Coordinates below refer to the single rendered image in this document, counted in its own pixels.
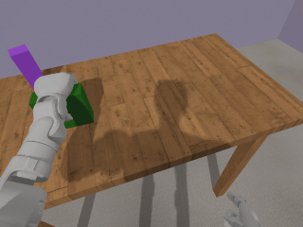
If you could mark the sponge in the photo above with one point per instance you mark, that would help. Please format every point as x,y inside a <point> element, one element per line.
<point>77,105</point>

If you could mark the robot left hand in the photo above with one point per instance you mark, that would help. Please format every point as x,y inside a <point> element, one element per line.
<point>58,83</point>

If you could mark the robot left forearm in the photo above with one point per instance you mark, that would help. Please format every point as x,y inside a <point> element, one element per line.
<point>33,162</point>

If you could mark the robot left upper arm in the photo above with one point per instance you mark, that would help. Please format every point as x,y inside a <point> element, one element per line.
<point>21,205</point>

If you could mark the robot right hand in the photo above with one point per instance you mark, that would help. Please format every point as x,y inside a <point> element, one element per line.
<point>246,215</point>

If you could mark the table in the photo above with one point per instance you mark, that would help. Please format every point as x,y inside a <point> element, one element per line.
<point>154,108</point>

